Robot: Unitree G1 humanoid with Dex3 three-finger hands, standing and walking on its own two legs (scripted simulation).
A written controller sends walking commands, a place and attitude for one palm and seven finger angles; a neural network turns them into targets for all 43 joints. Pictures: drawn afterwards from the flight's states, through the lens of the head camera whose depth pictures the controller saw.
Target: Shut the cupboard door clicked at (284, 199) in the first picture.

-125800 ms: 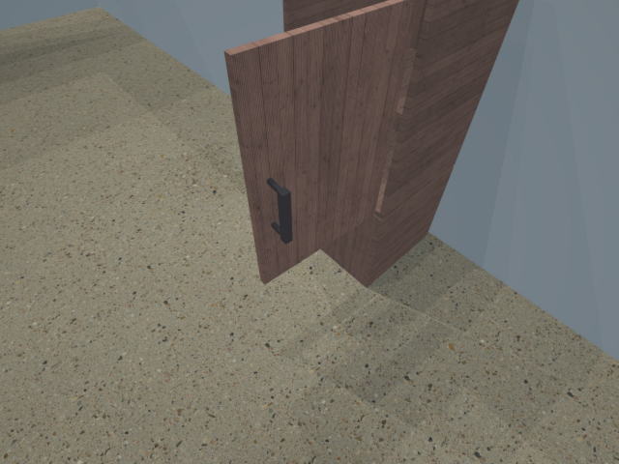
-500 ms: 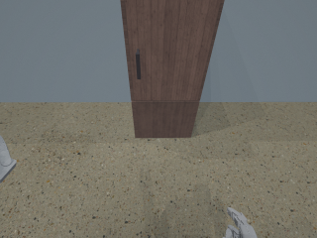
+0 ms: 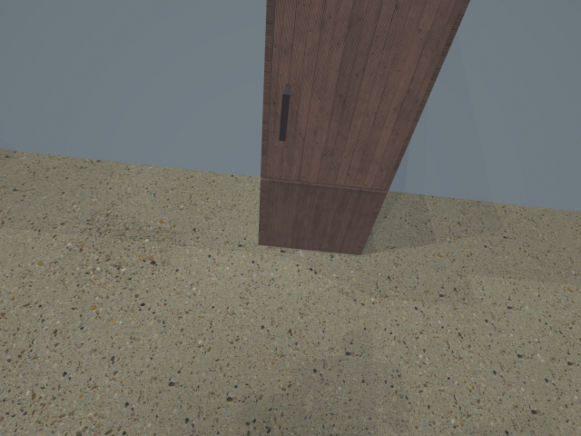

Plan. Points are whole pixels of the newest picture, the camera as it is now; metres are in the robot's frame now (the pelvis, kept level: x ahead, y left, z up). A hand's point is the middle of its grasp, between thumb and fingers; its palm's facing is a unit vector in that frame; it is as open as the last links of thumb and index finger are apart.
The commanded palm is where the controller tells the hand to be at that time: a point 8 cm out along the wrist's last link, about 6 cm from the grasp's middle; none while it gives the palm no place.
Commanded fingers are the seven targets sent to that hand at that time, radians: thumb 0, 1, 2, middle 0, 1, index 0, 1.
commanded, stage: let the arm hang, fingers relaxed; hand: left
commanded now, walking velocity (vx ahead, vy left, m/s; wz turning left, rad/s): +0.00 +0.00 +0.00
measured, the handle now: (284, 112) +0.90 +0.06 -0.07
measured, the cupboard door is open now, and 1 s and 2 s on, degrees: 0 0 0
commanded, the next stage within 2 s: look to check the result in 0.72 s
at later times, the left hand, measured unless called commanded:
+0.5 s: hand out of the picture -0.03 +0.21 -0.17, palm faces -0.02 -0.98 -0.19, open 7.3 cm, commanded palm none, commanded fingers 0.00 0.90 0.90 -0.20 -0.30 -0.20 -0.30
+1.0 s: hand out of the picture -0.04 +0.20 -0.17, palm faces -0.01 -0.98 -0.17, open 7.3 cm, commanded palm none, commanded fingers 0.00 0.90 0.90 -0.20 -0.30 -0.20 -0.30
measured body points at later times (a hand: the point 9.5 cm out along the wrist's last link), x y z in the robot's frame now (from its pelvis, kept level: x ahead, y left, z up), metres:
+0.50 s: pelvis -0.01 +0.04 +0.01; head -0.01 +0.04 +0.46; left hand -0.03 +0.26 -0.15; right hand -0.04 -0.17 -0.15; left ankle +0.03 +0.12 -0.73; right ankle -0.02 -0.09 -0.73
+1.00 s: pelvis -0.01 +0.04 +0.01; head -0.01 +0.04 +0.46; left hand -0.03 +0.25 -0.15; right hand -0.04 -0.17 -0.15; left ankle +0.03 +0.12 -0.73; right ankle -0.02 -0.09 -0.73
